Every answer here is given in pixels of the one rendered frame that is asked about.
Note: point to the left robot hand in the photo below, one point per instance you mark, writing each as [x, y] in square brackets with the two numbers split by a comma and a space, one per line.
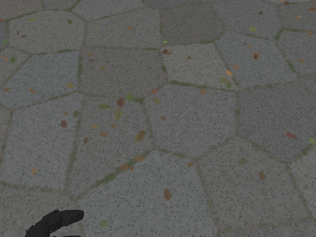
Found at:
[53, 221]

